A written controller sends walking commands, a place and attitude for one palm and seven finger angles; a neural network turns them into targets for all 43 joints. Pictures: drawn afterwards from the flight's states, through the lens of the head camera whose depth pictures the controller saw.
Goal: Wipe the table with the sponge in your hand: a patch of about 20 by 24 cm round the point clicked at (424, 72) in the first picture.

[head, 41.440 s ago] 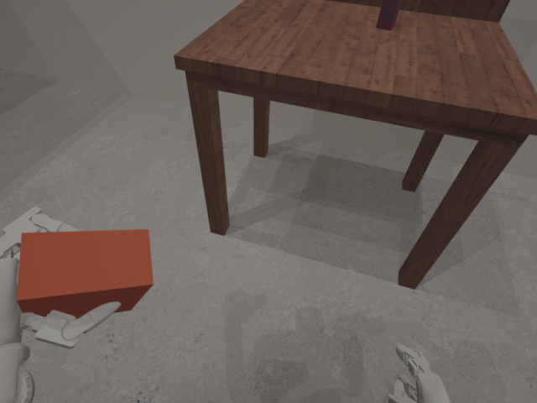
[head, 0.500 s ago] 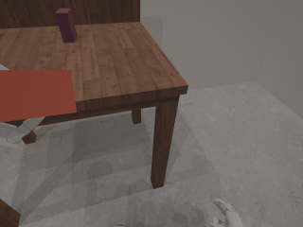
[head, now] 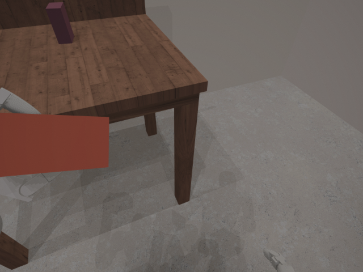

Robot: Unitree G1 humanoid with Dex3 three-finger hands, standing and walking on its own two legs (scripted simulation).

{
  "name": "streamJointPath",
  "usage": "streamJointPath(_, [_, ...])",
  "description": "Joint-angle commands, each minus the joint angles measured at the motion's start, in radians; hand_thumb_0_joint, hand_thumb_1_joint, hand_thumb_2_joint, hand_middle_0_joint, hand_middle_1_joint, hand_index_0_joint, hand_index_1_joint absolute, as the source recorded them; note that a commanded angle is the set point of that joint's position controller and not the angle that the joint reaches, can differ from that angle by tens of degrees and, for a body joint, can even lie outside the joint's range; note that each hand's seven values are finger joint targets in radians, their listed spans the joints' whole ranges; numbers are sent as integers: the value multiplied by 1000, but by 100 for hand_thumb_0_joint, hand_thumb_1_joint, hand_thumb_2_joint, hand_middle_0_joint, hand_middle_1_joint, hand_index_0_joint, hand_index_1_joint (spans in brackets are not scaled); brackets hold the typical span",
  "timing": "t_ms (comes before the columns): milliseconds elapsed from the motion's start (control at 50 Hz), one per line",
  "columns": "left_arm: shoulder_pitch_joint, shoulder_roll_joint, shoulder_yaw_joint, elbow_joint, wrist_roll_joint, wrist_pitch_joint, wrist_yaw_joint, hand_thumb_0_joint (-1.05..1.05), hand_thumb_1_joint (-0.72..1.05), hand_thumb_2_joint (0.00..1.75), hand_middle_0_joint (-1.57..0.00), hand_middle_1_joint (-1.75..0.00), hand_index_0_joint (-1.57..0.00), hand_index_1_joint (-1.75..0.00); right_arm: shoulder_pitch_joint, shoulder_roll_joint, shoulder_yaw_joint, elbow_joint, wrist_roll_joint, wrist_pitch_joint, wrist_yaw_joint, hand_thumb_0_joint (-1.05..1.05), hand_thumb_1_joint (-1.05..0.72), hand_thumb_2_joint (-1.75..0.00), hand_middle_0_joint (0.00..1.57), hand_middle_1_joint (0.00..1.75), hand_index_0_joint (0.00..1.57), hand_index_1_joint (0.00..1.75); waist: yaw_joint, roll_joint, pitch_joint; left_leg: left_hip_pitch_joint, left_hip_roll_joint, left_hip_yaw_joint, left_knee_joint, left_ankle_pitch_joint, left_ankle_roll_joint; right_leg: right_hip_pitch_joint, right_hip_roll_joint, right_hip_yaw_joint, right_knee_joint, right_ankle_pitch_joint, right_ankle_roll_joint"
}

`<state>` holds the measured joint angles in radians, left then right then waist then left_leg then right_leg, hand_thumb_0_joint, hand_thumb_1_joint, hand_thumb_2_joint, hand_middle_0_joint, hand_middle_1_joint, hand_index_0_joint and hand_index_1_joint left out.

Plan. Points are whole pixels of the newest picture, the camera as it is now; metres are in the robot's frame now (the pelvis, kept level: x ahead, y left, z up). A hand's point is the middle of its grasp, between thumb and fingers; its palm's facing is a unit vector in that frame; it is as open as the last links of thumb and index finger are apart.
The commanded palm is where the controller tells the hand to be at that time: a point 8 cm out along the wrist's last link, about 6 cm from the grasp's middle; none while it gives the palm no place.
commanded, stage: stop stepping back and stand still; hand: left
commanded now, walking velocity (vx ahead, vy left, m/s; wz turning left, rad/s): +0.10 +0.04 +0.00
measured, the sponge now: (65, 138) +0.23 +0.18 +0.26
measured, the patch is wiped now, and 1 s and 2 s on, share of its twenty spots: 0.90 0.90 0.90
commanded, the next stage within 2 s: stand and wait in 0.68 s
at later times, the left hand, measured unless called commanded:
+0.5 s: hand out of the picture +0.24 +0.27 +0.29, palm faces +0.50 -0.79 -0.36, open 9.8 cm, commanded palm +0.19 +0.32 +0.30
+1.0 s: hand out of the picture +0.21 +0.28 +0.30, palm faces +0.53 -0.79 -0.31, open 9.8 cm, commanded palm +0.16 +0.33 +0.30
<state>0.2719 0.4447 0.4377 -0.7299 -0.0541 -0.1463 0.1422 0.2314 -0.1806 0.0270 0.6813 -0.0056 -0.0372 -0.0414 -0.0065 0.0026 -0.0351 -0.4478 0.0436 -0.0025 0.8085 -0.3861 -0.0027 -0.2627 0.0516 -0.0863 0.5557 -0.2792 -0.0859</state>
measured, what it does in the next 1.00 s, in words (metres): steps on the spot: left foot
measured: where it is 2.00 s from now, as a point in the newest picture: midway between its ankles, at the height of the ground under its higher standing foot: outside the picture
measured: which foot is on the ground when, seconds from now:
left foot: up 0.00-0.22, down 0.24-1.00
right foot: down 0.00-1.00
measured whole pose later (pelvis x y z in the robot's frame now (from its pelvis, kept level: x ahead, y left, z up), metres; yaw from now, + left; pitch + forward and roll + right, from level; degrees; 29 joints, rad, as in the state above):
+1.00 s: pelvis +0.00 +0.05 +0.01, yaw +0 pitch -1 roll -2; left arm 0.21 0.45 0.51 -0.65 -0.07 -0.20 0.15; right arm 0.20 -0.22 0.00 0.64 0.01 -0.04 -0.06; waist 0.00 0.02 0.00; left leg -0.32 0.06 0.04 0.52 -0.18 0.00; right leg -0.19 0.02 -0.05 0.44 -0.24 0.00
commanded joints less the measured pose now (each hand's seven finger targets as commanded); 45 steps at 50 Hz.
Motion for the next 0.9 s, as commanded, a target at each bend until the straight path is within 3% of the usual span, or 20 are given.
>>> streamJointPath(0, [-298, 243, 193, 1, -17, -57, 36, 0, 10, 130, -120, -160, -120, -160, -103, -128, -70, -115, 9, -57, -22, 0, -90, -90, 20, 30, 20, 30, -28, -57, -105, -186, 28, -45, 270, 45, 0, 126, -356, 467, -298, -90, -118])
streamJointPath(40, [-294, 225, 182, 105, -26, -45, 28, 0, 10, 130, -120, -160, -120, -160, -109, -127, -68, -119, 20, -36, -31, 0, -90, -90, 20, 30, 20, 30, -25, -47, -61, -99, 44, -16, 149, 91, -1, 54, -321, 354, -266, 4, -92])
streamJointPath(80, [-292, 220, 156, 181, -30, -40, 28, 0, 10, 130, -120, -160, -120, -160, -128, -115, -47, -132, 27, -30, -39, 0, -90, -90, 20, 30, 20, 30, -7, -74, -22, 18, 34, 50, -24, 89, 11, -5, -288, 268, -248, -15, -68])
streamJointPath(140, [-268, 185, 105, 210, -34, -30, 29, 0, 10, 130, -120, -160, -120, -160, -150, -130, -46, -154, 31, -37, -47, 0, -90, -90, 20, 30, 20, 30, 4, -81, 19, 190, 13, 77, -218, 74, 32, -94, -254, 237, -221, -146, -28])
streamJointPath(200, [-250, 161, 86, 96, -34, -34, 20, 0, 10, 130, -120, -160, -120, -160, -157, -153, -48, -190, 27, -41, -37, 0, -90, -90, 20, 30, 20, 30, 14, -23, 29, 186, 71, -50, -298, 34, 72, -95, -154, 191, -169, -114, 37])
streamJointPath(240, [-254, 197, 121, -10, -31, -49, 17, 0, 10, 130, -120, -160, -120, -160, -161, -171, -62, -214, 32, -43, -31, 0, -90, -90, 20, 30, 20, 30, 20, -68, -2, 160, 87, -76, -274, 180, 64, -8, -137, 188, -148, 55, 56])
streamJointPath(280, [-219, 233, 160, -101, -20, -71, 17, 0, 10, 130, -120, -160, -120, -160, -141, -143, -57, -207, 29, -56, -23, 0, -90, -90, 20, 30, 20, 30, 6, -62, -39, 137, 50, -22, -232, 265, 41, 47, -179, 200, -147, 202, 32])
streamJointPath(340, [-196, 283, 217, -255, -6, -103, 30, 0, 10, 130, -120, -160, -120, -160, -140, -139, -59, -210, 22, -74, -20, 0, -90, -90, 20, 30, 20, 30, 12, 110, -139, 259, 70, -24, -277, 543, 40, 98, -146, 147, -40, 459, 56])
streamJointPath(380, [-158, 260, 213, -279, -6, -109, 39, 0, 10, 130, -120, -160, -120, -160, -121, -129, -55, -207, 20, -80, -11, 0, -90, -90, 20, 30, 20, 30, 17, 207, -206, 333, 115, -78, -291, 745, 55, 90, -82, 81, 25, 366, 79])
streamJointPath(400, [-163, 250, 206, -262, -5, -106, 42, 0, 10, 130, -120, -160, -120, -160, -123, -128, -55, -203, 20, -82, -6, 0, -90, -90, 20, 30, 20, 30, 16, 246, -207, 352, 136, -91, -309, 777, 59, 65, -58, 67, 36, 204, 84])
streamJointPath(440, [-188, 236, 199, -196, -4, -98, 45, 0, 10, 130, -120, -160, -120, -160, -121, -136, -63, -198, 19, -84, -5, 0, -90, -90, 20, 30, 20, 30, 15, 275, -183, 356, 165, -110, -342, 708, 64, 19, -35, 59, 24, -14, 84])
streamJointPath(480, [-234, 235, 203, -106, -2, -86, 47, 0, 10, 130, -120, -160, -120, -160, -112, -137, -59, -182, 17, -82, -5, 0, -90, -90, 20, 30, 20, 30, 7, 265, -156, 300, 172, -105, -379, 569, 68, 39, -28, 49, 10, -71, 84])
streamJointPath(520, [-257, 215, 190, -14, -5, -69, 41, 0, 10, 130, -120, -160, -120, -160, -111, -138, -58, -178, 23, -73, -5, 0, -90, -90, 20, 30, 20, 30, 2, 206, -138, 261, 154, -83, -373, 483, 57, 80, -32, 54, -67, -1, 83])
streamJointPath(560, [-260, 190, 168, 33, -12, -56, 29, 0, 10, 130, -120, -160, -120, -160, -124, -136, -57, -185, 29, -64, -5, 0, -90, -90, 20, 30, 20, 30, 1, 98, -118, 238, 121, -64, -347, 390, 37, 96, -53, 90, -139, 125, 76])
streamJointPath(620, [-186, 173, 151, 40, -23, -49, 14, 0, 10, 130, -120, -160, -120, -160, -130, -128, -54, -194, 34, -49, -1, 0, -90, -90, 20, 30, 20, 30, -4, -52, -142, 249, 70, -17, -249, 380, 18, 99, -142, 180, -174, 363, 48])
streamJointPath(660, [-166, 160, 125, 1, -25, -48, 7, 0, 10, 130, -120, -160, -120, -160, -142, -123, -47, -198, 33, -43, 0, 0, -90, -90, 20, 30, 20, 30, -4, -47, -154, 259, 65, -11, -246, 418, 16, 95, -161, 178, -158, 431, 50])
streamJointPath(720, [-154, 179, 137, -88, -24, -58, 9, 0, 10, 130, -120, -160, -120, -160, -168, -125, -43, -215, 25, -42, -8, 0, -90, -90, 20, 30, 20, 30, 5, -6, -141, 256, 70, -27, -299, 367, 28, 68, -133, 150, -161, 308, 64])
streamJointPath(740, [-171, 222, 174, -132, -20, -67, 14, 0, 10, 130, -120, -160, -120, -160, -180, -130, -46, -225, 21, -44, -14, 0, -90, -90, 20, 30, 20, 30, 11, 23, -135, 247, 70, -33, -319, 343, 31, 63, -125, 149, -164, 268, 65])
streamJointPath(840, [-190, 241, 202, -178, -16, -96, 33, 0, 10, 130, -120, -160, -120, -160, -180, -129, -48, -219, 13, -53, -26, 0, -90, -90, 20, 30, 20, 30, 13, 131, -104, 201, 73, -62, -391, 225, 34, 70, -93, 137, -174, 144, 62])
streamJointPath(880, [-195, 209, 180, -122, -16, -99, 38, 0, 10, 130, -120, -160, -120, -160, -167, -126, -46, -204, 15, -57, -26, 0, -90, -90, 20, 30, 20, 30, 9, 147, -97, 190, 76, -61, -412, 186, 31, 79, -79, 122, -177, 116, 63])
